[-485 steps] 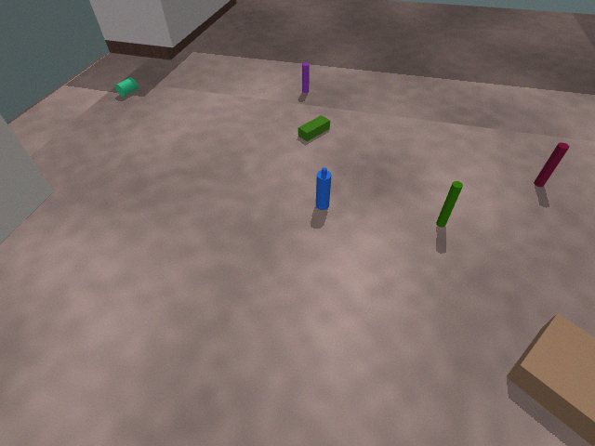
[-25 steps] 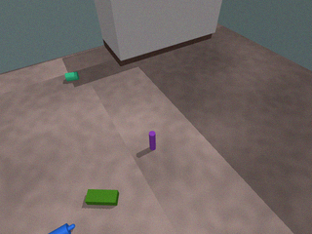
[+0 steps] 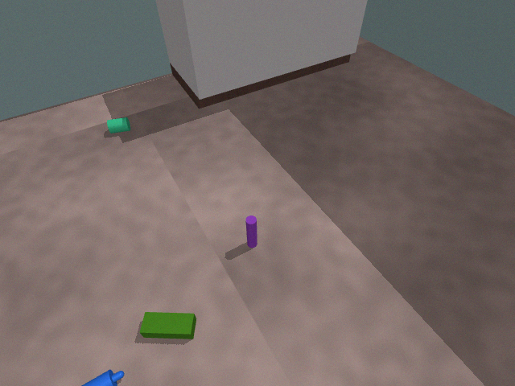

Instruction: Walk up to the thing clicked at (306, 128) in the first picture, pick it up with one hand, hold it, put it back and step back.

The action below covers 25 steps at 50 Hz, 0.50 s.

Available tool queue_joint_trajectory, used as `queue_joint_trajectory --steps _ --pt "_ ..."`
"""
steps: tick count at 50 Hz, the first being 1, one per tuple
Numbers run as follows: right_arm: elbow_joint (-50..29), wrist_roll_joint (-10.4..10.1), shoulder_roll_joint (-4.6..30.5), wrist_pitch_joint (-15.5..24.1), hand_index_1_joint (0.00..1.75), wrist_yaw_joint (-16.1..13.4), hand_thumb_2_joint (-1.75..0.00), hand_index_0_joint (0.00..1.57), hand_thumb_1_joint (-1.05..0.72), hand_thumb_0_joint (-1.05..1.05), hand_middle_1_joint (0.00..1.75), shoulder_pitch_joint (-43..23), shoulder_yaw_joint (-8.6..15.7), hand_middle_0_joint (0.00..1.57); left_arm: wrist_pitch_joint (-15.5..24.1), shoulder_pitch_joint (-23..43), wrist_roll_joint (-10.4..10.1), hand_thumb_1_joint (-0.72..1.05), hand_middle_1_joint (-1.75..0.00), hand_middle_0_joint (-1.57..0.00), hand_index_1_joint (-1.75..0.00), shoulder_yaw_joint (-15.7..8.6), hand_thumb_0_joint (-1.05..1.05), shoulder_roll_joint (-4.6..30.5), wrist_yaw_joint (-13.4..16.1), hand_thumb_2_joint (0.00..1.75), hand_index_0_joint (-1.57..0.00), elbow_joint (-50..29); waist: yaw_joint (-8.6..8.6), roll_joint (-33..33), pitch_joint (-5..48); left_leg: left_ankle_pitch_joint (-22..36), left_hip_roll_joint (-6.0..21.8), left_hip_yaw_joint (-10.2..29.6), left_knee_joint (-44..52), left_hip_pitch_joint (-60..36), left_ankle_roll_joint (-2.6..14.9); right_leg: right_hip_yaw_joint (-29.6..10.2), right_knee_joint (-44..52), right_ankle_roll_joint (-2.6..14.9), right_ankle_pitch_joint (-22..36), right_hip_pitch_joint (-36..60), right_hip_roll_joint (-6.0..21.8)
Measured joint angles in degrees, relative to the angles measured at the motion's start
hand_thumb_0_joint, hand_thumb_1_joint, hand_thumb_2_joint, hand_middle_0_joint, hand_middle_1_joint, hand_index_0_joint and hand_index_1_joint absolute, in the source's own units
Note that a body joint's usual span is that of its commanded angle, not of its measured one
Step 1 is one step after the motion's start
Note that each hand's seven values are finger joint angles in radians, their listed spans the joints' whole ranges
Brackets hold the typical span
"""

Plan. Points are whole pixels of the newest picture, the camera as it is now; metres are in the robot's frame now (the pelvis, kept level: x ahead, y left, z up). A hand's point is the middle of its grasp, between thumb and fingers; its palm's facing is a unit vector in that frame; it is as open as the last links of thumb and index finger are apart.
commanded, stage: stand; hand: left
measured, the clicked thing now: (169, 325) +0.48 +0.37 -0.75
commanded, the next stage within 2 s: walk up in 0.22 s
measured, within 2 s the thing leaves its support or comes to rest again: neither
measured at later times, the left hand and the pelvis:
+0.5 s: hand out of the picture +0.02 +0.39 -0.15, palm faces +0.01 -0.84 -0.55, open 7.4 cm; pelvis -0.01 +0.08 -0.02, yaw +3 degrees
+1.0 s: hand out of the picture +0.07 +0.41 -0.18, palm faces -0.04 -0.94 -0.35, open 7.4 cm; pelvis +0.00 +0.15 -0.03, yaw +1 degrees
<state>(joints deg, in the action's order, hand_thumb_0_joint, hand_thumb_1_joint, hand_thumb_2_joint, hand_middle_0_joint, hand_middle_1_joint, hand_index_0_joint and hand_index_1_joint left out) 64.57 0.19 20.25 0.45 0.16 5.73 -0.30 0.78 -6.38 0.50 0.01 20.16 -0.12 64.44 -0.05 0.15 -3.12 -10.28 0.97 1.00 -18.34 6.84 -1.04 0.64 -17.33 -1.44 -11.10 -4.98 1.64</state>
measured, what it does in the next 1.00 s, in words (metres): steps to the left: left foot, then right foot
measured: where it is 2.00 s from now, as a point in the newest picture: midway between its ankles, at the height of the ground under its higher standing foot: outside the picture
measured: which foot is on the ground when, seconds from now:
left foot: down 0.00-0.24, up 0.26-0.52, down 0.54-1.00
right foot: down 0.00-0.54, up 0.56-0.82, down 0.84-1.00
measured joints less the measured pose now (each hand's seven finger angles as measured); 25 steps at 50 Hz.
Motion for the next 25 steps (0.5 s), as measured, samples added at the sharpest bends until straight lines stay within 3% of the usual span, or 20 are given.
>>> queue_joint_trajectory --steps 11,12,16,19,22,25 --pt "-0.22 0.0 -0.04 -0.02 0.3 0.0 -0.9 0.21 -0.9 0.0 0.3 0.05 0.11 0.2 0.05 -0.19 -0.02 0.9 -0.3 -0.2 -0.3 -0.1 0.01 0.0 0.04 0.9 -0.2 -0.17 -0.04 -0.05 0.01 -0.15 0.05 -0.13 -0.05 -0.24 0.03 -0.12 0.17 -0.02 0.03 0.29 -0.04" --pt "-1.1 0.88 0.24 -0.8 0.3 0.57 -0.9 0.21 -0.9 0.0 0.3 0.22 0.69 0.2 0.37 -0.4 -0.13 0.9 -0.3 -0.2 -0.3 -0.37 0.01 -0.18 0.31 0.9 -0.2 -0.5 0.07 0.29 0.01 -0.66 0.13 -0.03 -1.39 0.58 0.28 0.03 -0.09 -0.01 -0.07 0.04 -0.13" --pt "-6.86 3.56 3.28 -4.83 0.3 2.88 -0.9 0.21 -0.9 0.0 0.3 0.84 3.45 0.2 2.03 -3.3 0.38 0.9 -0.3 -0.2 -0.3 -2.17 0.0 -0.66 2.85 0.9 -0.21 -4.41 -0.2 2.28 -1.26 -12.76 -1.37 1.87 -24.04 10.22 1.44 -0.13 -2.86 0.01 -1.13 -1.96 0.62" --pt "-10.64 3.9 5.41 -6.17 0.3 4.09 -0.9 0.21 -0.9 0.0 0.3 1.68 5.48 0.2 1.92 -5.36 0.96 0.9 -0.3 -0.21 -0.3 -2.96 0.0 0.54 4.04 0.9 -0.21 -6.24 0.3 3.73 -2.4 -14.8 -0.85 4.04 -34.65 15.71 1.32 0.33 -5.14 -0.46 -2.33 -3.05 1.83" --pt "-13.13 4.24 6.54 -6.93 0.3 4.9 -0.9 0.21 -0.9 0.0 0.3 2.46 6.84 0.2 1.98 -6.9 1.42 0.9 -0.3 -0.21 -0.3 -3.82 0.0 2.77 4.42 0.9 -0.21 -7.98 0.36 4.35 -3.71 -15.26 1.6 4.92 -34.04 17.58 0.84 0.7 -8.33 -1.2 -4.08 -4.35 3.4" --pt "-14.95 4.1 6.91 -6.85 0.3 5.39 -0.9 0.2 -0.9 0.0 0.3 3.32 7.78 0.2 1.73 -7.87 1.57 0.9 -0.3 -0.2 -0.3 -4.48 0.01 5.34 4.33 0.9 -0.21 -9.88 0.1 3.88 -4.71 -14.22 3.45 4.37 -27.55 16.86 1.18 0.68 -13.38 -1.69 -6.96 -6.44 6.02"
